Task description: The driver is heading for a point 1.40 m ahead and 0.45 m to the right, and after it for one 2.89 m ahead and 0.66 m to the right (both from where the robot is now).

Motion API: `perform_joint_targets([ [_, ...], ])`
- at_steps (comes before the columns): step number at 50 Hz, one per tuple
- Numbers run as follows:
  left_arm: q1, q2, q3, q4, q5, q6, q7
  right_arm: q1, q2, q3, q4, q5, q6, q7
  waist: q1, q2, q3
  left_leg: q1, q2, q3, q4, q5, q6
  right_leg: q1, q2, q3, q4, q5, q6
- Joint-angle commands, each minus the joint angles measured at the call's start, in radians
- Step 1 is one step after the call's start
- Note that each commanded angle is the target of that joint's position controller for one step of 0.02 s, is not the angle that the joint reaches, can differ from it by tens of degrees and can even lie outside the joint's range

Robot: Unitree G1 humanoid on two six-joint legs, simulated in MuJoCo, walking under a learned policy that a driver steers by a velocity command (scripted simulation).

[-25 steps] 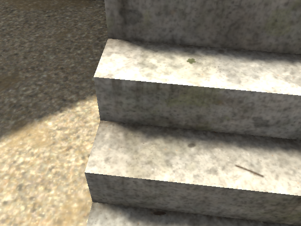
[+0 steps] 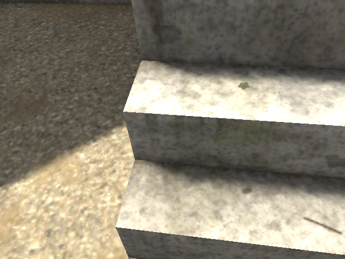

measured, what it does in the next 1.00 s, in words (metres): climbs: left foot 0.21 m higher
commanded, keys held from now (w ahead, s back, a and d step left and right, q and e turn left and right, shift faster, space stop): w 0.30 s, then w+e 0.70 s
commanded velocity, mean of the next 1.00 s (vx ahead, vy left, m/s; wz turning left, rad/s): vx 0.50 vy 0.00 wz -0.28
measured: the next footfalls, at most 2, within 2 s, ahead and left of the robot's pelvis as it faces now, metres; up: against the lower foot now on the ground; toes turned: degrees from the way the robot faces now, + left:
left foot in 0.30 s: +0.32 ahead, +0.22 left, +0.21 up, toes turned +11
right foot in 1.16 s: +0.28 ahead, +0.13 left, +0.21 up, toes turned -20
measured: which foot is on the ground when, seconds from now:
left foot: up 0.00-0.28, down 0.30-1.00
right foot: down 0.00-0.32, up 0.34-1.00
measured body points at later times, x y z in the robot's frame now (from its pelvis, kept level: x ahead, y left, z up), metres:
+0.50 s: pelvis +0.15 +0.16 +0.13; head +0.18 +0.15 +0.58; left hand +0.31 +0.40 +0.03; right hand +0.30 -0.08 +0.01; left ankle +0.28 +0.21 -0.53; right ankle +0.11 +0.06 -0.39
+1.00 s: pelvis +0.25 +0.22 +0.18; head +0.25 +0.24 +0.63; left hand +0.35 +0.46 +0.05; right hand +0.41 -0.04 +0.12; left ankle +0.28 +0.22 -0.53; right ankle +0.24 +0.12 -0.39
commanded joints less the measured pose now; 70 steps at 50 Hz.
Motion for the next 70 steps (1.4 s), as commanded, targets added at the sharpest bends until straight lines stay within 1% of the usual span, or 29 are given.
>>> perform_joint_targets([
  [1,0.062,0.164,0.032,-0.031,0.003,-0.031,0.007,-0.121,-0.008,0.003,-0.139,0.009,0.014,-0.021,0.0,-0.174,0.052,-0.351,0.033,0.035,0.227,-0.086,-0.006,0.142,-0.309,0.25,-0.159,0.211,-0.231],
  [4,0.182,0.152,0.031,0.018,0.002,-0.034,0.017,-0.335,0.039,0.023,-0.293,0.012,0.025,-0.051,0.053,-0.174,0.122,-0.782,0.089,-0.035,0.473,-0.299,0.039,0.316,-0.396,0.321,-0.241,-0.209,-0.214],
  [9,0.092,0.175,0.021,0.015,0.004,-0.039,0.019,-0.447,0.078,0.056,-0.454,0.038,0.023,-0.041,0.014,-0.167,0.169,-0.858,0.152,0.013,0.371,-0.345,0.051,0.194,-0.381,0.188,-0.371,-0.357,-0.141],
  [11,0.048,0.175,0.014,0.009,-0.024,-0.014,0.03,-0.464,0.059,0.067,-0.517,0.014,0.032,-0.018,-0.007,-0.105,0.153,-0.588,0.182,0.077,-0.023,-0.223,0.042,0.046,-0.289,0.112,-0.463,-0.214,-0.128],
  [12,0.007,0.198,0.015,-0.032,-0.042,-0.011,0.033,-0.453,0.124,0.098,-0.53,0.035,0.042,0.003,-0.005,-0.114,0.079,-0.142,0.141,0.184,-0.341,-0.208,0.047,-0.152,-0.266,0.059,-0.593,0.06,-0.162],
  [14,-0.074,0.259,0.024,-0.137,-0.024,-0.035,-0.013,-0.168,0.002,0.015,-0.395,0.005,0.068,-0.006,-0.049,-0.084,-0.179,0.287,-0.029,0.356,-0.372,0.005,0.04,-0.053,-0.212,-0.02,-0.282,1.061,-0.181],
  [15,-0.1,0.332,0.046,-0.142,-0.014,-0.047,-0.032,0.005,0.001,0.001,-0.362,0.038,0.065,-0.004,-0.142,-0.277,-0.329,0.452,-0.058,0.287,-0.419,0.042,0.053,0.045,-0.229,-0.047,-0.035,1.513,-0.16],
  [16,-0.126,0.363,0.073,-0.168,-0.047,-0.06,-0.063,0.183,-0.047,-0.029,-0.337,0.07,0.045,-0.006,-0.238,-0.346,-0.434,0.637,-0.05,0.2,-0.564,0.156,0.081,0.008,-0.202,-0.045,0.174,1.521,-0.098],
  [17,-0.102,0.319,0.077,-0.216,-0.087,-0.065,-0.093,0.266,-0.124,-0.076,-0.292,0.073,0.011,-0.02,-0.272,-0.158,-0.488,0.892,0.083,-0.053,-0.848,0.071,0.099,-0.266,-0.101,-0.013,0.584,1.193,-0.017],
  [18,-0.112,0.213,0.066,-0.279,-0.079,-0.062,-0.11,0.348,-0.27,-0.132,-0.259,0.052,0.007,-0.031,-0.282,0.157,-0.618,0.892,0.308,-0.49,-1.247,-0.308,0.088,-0.357,0.09,-0.045,1.122,0.323,0.045],
  [19,-0.078,0.061,0.047,-0.292,-0.031,-0.049,-0.093,0.143,-0.285,-0.133,-0.271,0.035,0.017,-0.028,-0.128,0.245,-0.528,0.658,0.362,-0.731,-1.449,-0.534,0.047,-0.471,0.101,0.127,1.507,0.096,0.036],
  [20,-0.086,-0.003,0.036,-0.334,-0.01,-0.027,-0.062,0.044,-0.216,-0.113,-0.297,0.009,0.024,-0.031,-0.055,0.164,-0.406,0.522,0.374,-0.695,-1.465,-0.512,0.006,-0.528,0.04,0.122,1.597,0.137,0.032],
  [22,-0.079,-0.003,0.021,-0.34,0.022,0.025,-0.02,-0.057,-0.03,-0.055,-0.245,-0.011,0.014,-0.033,0.046,0.031,-0.082,0.205,0.301,-0.426,-1.331,-0.434,0.035,-0.535,-0.055,0.111,1.47,0.082,0.008],
  [25,-0.19,0.007,0.015,-0.39,-0.007,0.064,0.012,-0.008,-0.034,-0.045,-0.175,-0.033,-0.048,-0.017,0.044,-0.039,0.02,0.172,0.304,-0.272,-1.376,-0.286,0.081,-0.628,-0.009,0.089,1.548,-0.044,-0.011],
  [30,-0.183,0.053,0.034,-0.387,-0.018,0.094,-0.008,0.036,-0.131,-0.066,-0.166,0.007,-0.093,-0.023,0.076,-0.059,0.021,0.324,0.277,-0.075,-1.446,-0.146,0.003,-0.743,0.055,0.048,1.311,0.162,-0.031],
  [38,-0.239,0.097,0.056,-0.375,-0.002,0.134,-0.015,0.122,-0.192,-0.064,-0.2,0.001,-0.065,-0.025,0.039,0.039,0.023,0.484,0.295,0.063,-1.486,-0.143,-0.052,-0.858,0.093,-0.03,1.468,0.228,0.002],
  [39,-0.212,0.177,0.049,-0.419,0.015,0.057,-0.109,-0.073,-0.179,0.01,-0.353,-0.009,-0.074,0.004,0.016,0.109,0.183,0.102,0.162,0.17,-1.438,-0.122,-0.012,-0.857,0.196,0.04,1.819,0.093,-0.092],
  [41,-0.117,0.219,0.057,-0.366,0.02,0.015,-0.171,-0.033,-0.159,0.053,-0.288,-0.061,-0.052,0.012,-0.005,-0.013,-0.035,0.437,0.335,0.058,-1.358,0.06,0.11,-1.09,0.164,0.192,1.916,0.188,-0.075],
  [42,-0.06,0.218,0.048,-0.361,0.016,-0.022,-0.162,0.008,-0.144,0.069,-0.28,-0.034,-0.066,0.015,-0.012,-0.108,-0.083,0.639,0.345,0.05,-1.329,0.113,0.06,-1.208,0.121,0.248,1.769,0.138,-0.056],
  [44,-0.067,0.208,0.025,-0.404,0.036,-0.045,-0.128,0.083,-0.175,0.069,-0.259,-0.001,-0.086,-0.01,-0.043,-0.07,-0.144,0.788,0.296,0.107,-1.337,0.099,0.01,-1.237,0.073,0.199,1.597,0.062,-0.03],
  [49,-0.063,0.189,-0.006,-0.455,0.033,0.016,-0.152,-0.059,-0.203,0.042,-0.263,-0.018,-0.108,-0.026,0.027,-0.074,-0.099,0.451,0.245,0.301,-1.473,0.028,0.039,-0.702,-0.031,0.004,1.017,-0.065,-0.014],
  [52,0.001,0.191,0.0,-0.483,0.008,0.027,-0.158,-0.049,-0.228,0.016,-0.23,-0.018,-0.111,-0.004,0.039,-0.061,-0.08,0.606,0.403,0.229,-1.51,0.133,0.057,-0.615,-0.047,0.076,0.811,-0.194,-0.042],
  [57,0.091,0.163,0.006,-0.44,0.013,-0.014,-0.133,-0.135,-0.207,-0.013,-0.255,-0.009,-0.114,-0.043,0.047,-0.17,-0.107,0.745,0.306,0.301,-1.293,0.059,0.006,-0.488,0.004,0.062,0.332,-0.257,-0.087],
  [60,-0.022,0.199,0.022,-0.419,-0.018,-0.038,-0.074,-0.208,-0.093,0.032,-0.331,-0.012,-0.133,-0.028,0.107,-0.345,-0.16,0.243,0.142,0.217,-0.485,-0.195,-0.088,-0.34,-0.038,0.357,0.513,0.139,-0.213],
  [63,-0.198,0.23,0.013,-0.491,-0.003,0.002,-0.014,-0.104,-0.111,0.04,-0.382,-0.011,-0.11,0.001,0.022,-0.096,-0.135,0.223,-0.016,0.019,-0.221,-0.332,0.05,-0.556,-0.103,0.43,0.526,0.357,-0.273],
  [64,-0.135,0.131,-0.036,-0.496,0.015,0.028,-0.009,-0.131,-0.126,0.056,-0.399,-0.034,-0.105,-0.025,0.109,-0.088,-0.102,0.024,0.01,-0.297,-0.212,-0.336,0.124,-0.529,-0.205,0.637,0.643,0.338,-0.272],
  [65,-0.161,0.268,0.043,-0.517,0.067,0.027,0.026,-0.041,-0.08,0.032,-0.409,0.004,-0.077,-0.013,-0.037,-0.044,-0.101,0.085,0.051,-0.191,-0.403,-0.205,0.045,-0.432,-0.192,0.794,0.469,-0.132,-0.258],
  [68,-0.231,0.156,0.034,-0.489,0.037,0.086,0.079,0.051,-0.055,0.035,-0.339,0.078,-0.05,-0.003,-0.082,-0.002,-0.064,0.4,0.052,0.036,-1.208,0.194,-0.022,-0.504,-0.003,0.454,0.646,0.065,-0.168],
  [70,-0.214,0.078,0.031,-0.472,0.036,0.104,0.099,0.232,-0.029,0.026,-0.219,0.115,-0.031,-0.018,-0.097,0.054,-0.074,0.709,0.107,0.136,-1.672,0.927,-0.02,-0.56,0.165,0.183,1.073,-0.177,-0.09],
])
